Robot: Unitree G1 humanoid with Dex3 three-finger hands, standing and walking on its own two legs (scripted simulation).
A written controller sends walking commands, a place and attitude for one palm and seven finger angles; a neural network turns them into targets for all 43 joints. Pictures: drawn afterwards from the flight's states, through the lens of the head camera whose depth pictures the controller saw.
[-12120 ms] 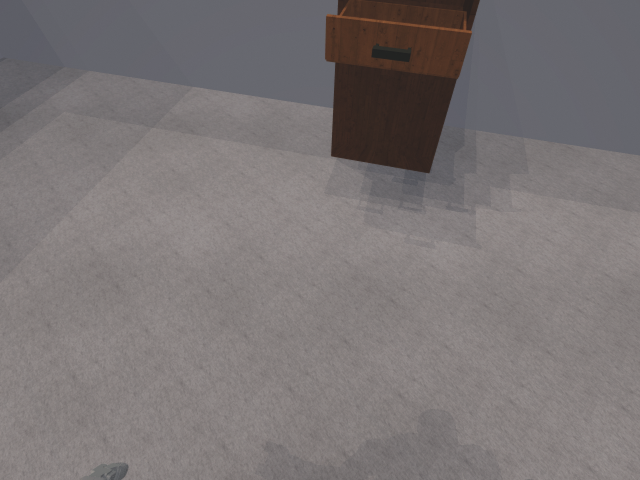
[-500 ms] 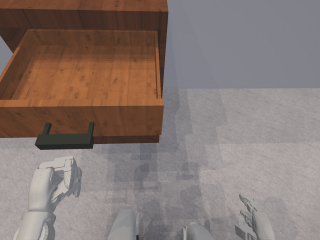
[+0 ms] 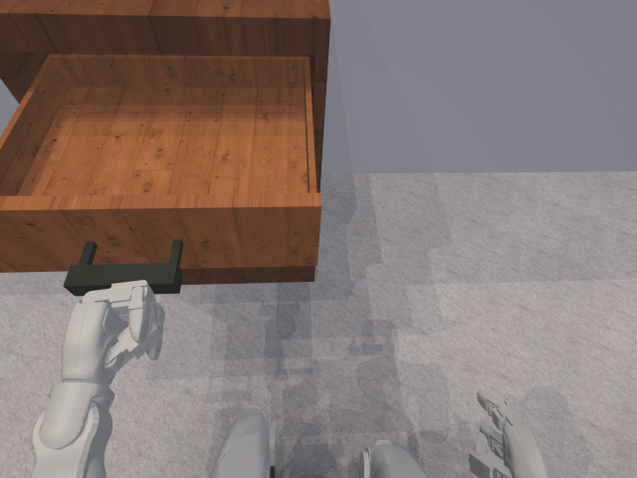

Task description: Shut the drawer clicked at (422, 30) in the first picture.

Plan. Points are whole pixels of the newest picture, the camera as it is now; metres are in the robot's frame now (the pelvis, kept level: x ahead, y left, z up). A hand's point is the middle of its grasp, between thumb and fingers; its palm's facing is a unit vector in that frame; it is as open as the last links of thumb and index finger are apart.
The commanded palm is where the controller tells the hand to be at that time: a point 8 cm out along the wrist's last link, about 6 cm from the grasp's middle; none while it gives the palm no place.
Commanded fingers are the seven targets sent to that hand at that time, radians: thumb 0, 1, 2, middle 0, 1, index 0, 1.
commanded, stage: push the drawer shut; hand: left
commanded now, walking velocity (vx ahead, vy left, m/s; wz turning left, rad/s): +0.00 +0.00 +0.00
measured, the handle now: (130, 263) +0.35 +0.25 +0.04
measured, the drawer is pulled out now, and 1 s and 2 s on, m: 0.29 0.18 0.06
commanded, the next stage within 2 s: none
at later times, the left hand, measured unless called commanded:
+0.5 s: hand (152, 292) +0.32 +0.22 +0.03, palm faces +0.07 -1.00 -0.04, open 2.8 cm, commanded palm +0.32 +0.27 +0.05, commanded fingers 0.00 0.90 0.90 -1.40 -1.60 -1.40 -1.60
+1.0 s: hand (163, 242) +0.39 +0.22 +0.04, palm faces +0.08 -1.00 -0.03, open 2.9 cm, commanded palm +0.38 +0.27 +0.05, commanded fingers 0.00 0.90 0.90 -1.40 -1.60 -1.40 -1.60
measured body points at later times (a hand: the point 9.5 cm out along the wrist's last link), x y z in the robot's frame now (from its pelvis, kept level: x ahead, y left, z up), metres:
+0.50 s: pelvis -0.02 +0.01 +0.00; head +0.07 +0.03 +0.44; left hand +0.31 +0.27 +0.04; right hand +0.13 -0.24 -0.10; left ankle +0.06 +0.13 -0.63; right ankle -0.02 -0.12 -0.63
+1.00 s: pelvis -0.02 +0.01 +0.00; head +0.09 +0.04 +0.44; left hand +0.38 +0.28 +0.04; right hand +0.07 -0.25 -0.11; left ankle +0.06 +0.13 -0.63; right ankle -0.02 -0.12 -0.63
